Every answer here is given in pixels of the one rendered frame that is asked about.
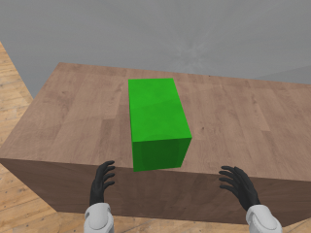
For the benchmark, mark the carton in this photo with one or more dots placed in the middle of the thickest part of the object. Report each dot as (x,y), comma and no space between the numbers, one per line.
(160,134)

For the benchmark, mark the robot right hand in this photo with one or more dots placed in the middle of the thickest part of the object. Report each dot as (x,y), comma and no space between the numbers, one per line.
(242,187)

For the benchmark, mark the robot left hand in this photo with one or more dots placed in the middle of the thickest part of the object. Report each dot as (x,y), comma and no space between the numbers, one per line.
(98,186)

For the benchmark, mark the right robot forearm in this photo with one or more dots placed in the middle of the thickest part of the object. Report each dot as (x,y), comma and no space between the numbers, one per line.
(261,220)

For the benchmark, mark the pedestal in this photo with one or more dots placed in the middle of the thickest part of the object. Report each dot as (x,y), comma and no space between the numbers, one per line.
(80,119)

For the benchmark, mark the left robot forearm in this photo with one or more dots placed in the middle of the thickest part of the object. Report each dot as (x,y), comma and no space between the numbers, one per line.
(99,219)

